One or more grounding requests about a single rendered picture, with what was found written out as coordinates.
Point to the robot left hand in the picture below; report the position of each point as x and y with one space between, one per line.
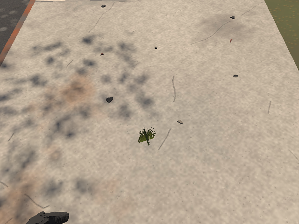
49 218

